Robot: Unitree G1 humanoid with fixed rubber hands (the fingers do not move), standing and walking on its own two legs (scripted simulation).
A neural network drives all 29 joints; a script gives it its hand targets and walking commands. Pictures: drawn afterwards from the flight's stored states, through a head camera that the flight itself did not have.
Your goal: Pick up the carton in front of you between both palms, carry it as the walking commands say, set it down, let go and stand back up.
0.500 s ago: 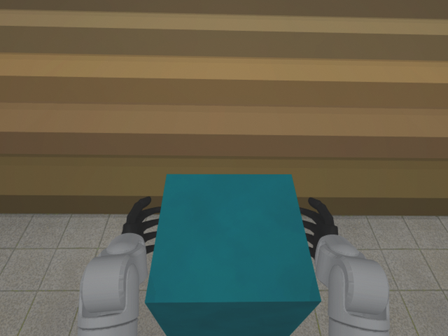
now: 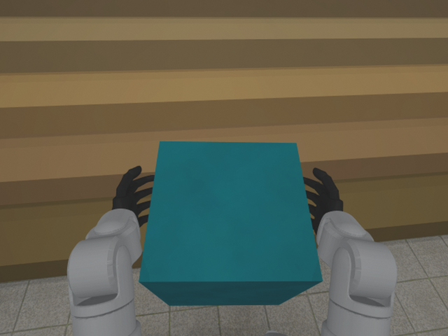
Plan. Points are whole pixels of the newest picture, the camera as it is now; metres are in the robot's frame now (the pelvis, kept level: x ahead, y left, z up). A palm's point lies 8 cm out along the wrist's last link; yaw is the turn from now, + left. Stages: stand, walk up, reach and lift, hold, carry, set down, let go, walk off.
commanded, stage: carry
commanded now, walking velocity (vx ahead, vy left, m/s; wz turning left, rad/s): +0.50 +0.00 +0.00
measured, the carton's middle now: (226, 232) +0.30 -0.01 +0.05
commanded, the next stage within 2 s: none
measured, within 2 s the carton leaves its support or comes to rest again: neither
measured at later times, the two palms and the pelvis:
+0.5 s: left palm (154, 70) +0.70 +0.15 +0.12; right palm (272, 66) +0.73 -0.15 +0.12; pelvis +0.31 -0.04 -0.01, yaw +3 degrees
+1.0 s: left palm out of the picture +1.08 +0.17 +0.17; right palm (252, 4) +1.03 -0.13 +0.17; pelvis +0.67 +0.08 +0.09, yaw -1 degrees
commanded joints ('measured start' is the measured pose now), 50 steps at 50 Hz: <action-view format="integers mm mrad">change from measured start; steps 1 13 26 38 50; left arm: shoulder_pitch -573 -1145 -1449 -1351 -1116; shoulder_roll -706 -635 -951 -863 -809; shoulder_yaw -721 -521 -457 -622 -488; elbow -16 368 374 252 269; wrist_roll -381 -483 -529 -577 -302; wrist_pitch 18 120 54 30 -18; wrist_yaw -205 -176 -201 -211 -172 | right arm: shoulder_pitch -593 -1171 -1333 -1188 -1274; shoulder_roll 704 648 914 729 1031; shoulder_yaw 740 555 434 489 736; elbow -22 356 477 374 228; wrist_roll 430 473 363 282 557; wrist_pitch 37 128 60 51 -24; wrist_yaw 254 190 131 137 220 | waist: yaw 14 114 109 177 -148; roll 106 41 -123 -12 89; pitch -277 -420 -558 -222 -630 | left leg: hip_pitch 322 122 -620 -1479 559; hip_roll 247 126 17 54 148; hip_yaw -221 -38 -168 -201 -757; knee -117 548 831 1488 235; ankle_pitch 277 485 -165 -809 423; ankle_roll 64 -33 -41 48 197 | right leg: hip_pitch -127 576 900 1165 -372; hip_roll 5 81 -159 -206 213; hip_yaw -30 -76 166 228 197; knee -109 -493 -470 -643 917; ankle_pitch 71 136 887 742 -201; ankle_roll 7 -69 -202 -138 -55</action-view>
